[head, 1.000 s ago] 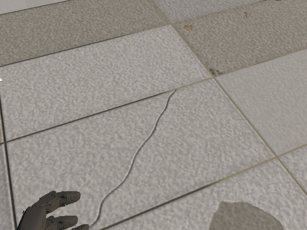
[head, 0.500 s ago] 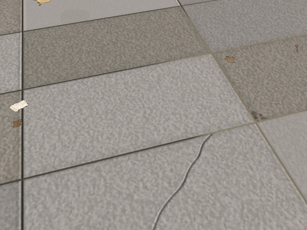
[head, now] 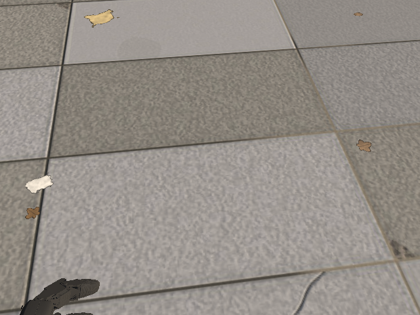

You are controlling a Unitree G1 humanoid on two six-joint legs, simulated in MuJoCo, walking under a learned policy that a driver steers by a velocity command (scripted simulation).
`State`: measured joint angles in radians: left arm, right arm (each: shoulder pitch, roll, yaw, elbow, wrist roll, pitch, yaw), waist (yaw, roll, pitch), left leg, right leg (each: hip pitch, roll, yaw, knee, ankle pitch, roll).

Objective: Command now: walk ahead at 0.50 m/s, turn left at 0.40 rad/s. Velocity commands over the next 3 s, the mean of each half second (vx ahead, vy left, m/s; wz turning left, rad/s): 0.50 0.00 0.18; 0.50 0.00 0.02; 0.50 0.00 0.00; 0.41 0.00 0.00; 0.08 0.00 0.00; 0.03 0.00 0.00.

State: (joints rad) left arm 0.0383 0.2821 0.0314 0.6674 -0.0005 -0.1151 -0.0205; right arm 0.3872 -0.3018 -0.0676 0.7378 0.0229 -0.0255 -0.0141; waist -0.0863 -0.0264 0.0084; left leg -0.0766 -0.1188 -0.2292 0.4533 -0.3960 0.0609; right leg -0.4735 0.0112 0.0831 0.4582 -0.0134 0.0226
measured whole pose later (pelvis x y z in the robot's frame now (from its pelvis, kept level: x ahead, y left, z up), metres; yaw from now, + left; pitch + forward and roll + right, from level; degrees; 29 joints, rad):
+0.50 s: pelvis +0.26 +0.02 +0.00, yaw +4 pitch +2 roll -2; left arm 0.42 0.31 0.05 0.88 -0.03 -0.05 -0.01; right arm 0.04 -0.27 -0.02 0.62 0.01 -0.08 0.03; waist 0.11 0.02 0.01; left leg -0.46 0.03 -0.01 0.48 -0.06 0.05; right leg 0.03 0.01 0.00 0.34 -0.40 0.01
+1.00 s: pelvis +0.52 +0.04 +0.00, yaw +4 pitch +2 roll +2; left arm 0.03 0.26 0.02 0.72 -0.01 -0.08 -0.05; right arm 0.41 -0.30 -0.06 0.85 0.02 -0.05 0.00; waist -0.09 -0.03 0.02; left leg 0.06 -0.04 0.02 0.26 -0.36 0.01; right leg -0.53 -0.05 0.01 0.51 -0.02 -0.03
